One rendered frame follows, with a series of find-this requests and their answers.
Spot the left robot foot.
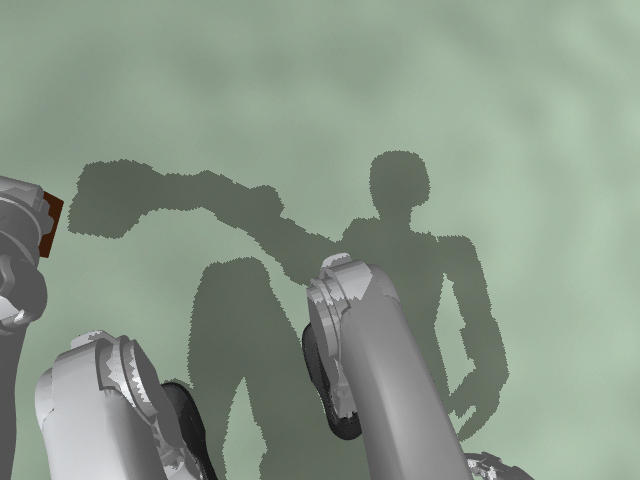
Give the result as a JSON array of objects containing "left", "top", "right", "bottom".
[{"left": 161, "top": 382, "right": 218, "bottom": 480}]

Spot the left robot arm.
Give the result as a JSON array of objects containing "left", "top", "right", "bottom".
[{"left": 0, "top": 176, "right": 50, "bottom": 480}]

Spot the right robot hand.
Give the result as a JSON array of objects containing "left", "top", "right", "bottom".
[{"left": 464, "top": 452, "right": 534, "bottom": 480}]

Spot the right robot foot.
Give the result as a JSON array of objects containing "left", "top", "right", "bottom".
[{"left": 302, "top": 323, "right": 362, "bottom": 440}]

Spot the cube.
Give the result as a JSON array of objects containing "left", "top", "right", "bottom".
[{"left": 39, "top": 191, "right": 64, "bottom": 258}]

